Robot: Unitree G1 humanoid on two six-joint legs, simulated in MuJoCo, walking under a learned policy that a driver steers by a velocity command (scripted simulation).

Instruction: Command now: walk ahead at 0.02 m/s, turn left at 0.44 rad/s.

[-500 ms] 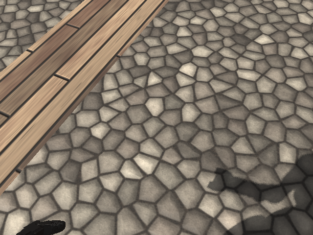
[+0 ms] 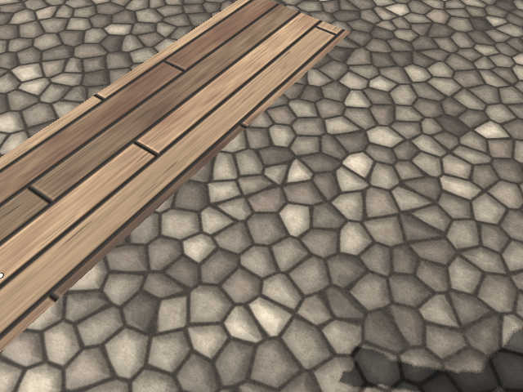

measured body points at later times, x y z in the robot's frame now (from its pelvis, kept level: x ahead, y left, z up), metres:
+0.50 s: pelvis +0.02 -0.02 +0.01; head +0.06 -0.03 +0.46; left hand +0.08 +0.29 -0.08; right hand +0.25 -0.26 -0.09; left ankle -0.04 +0.09 -0.68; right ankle +0.06 -0.13 -0.73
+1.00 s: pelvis +0.00 +0.03 +0.01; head +0.02 +0.06 +0.46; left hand -0.04 +0.34 -0.11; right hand +0.27 -0.12 -0.07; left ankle -0.04 +0.11 -0.73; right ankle +0.05 -0.13 -0.66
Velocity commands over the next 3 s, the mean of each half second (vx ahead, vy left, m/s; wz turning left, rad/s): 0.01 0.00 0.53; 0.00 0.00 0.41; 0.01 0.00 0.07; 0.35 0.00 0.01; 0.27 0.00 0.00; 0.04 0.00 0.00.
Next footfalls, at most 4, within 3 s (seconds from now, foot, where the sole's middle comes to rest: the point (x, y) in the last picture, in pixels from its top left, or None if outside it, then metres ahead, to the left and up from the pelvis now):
0.42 right None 0.10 -0.12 -0.76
0.82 left None -0.01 0.13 -0.76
1.18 right None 0.10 -0.09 -0.76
2.08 right None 0.43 0.11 -0.76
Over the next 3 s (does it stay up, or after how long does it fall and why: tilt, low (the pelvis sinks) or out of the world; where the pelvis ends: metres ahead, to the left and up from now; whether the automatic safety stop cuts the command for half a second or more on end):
stays up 0.40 0.22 0.01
